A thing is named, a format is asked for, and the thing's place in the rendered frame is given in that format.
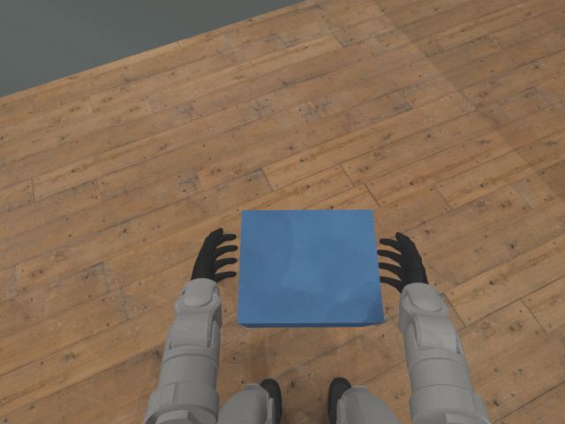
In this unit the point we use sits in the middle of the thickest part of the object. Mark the robot left forearm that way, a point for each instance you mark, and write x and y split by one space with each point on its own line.
186 391

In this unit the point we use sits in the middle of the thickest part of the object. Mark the robot right forearm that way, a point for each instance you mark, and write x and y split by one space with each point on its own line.
442 391

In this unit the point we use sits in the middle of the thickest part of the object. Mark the right robot shin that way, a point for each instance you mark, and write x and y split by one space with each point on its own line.
355 389

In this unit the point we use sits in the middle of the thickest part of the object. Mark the right robot hand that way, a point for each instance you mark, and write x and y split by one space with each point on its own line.
411 270

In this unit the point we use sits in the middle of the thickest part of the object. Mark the robot shin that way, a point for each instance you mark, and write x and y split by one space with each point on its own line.
355 389
254 386

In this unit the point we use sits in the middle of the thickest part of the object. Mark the carton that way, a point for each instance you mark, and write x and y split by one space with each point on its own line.
308 268

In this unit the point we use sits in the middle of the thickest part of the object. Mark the left robot shin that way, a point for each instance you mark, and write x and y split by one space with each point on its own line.
254 386

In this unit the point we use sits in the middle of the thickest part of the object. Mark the left robot hand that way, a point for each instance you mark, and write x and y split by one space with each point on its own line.
206 264

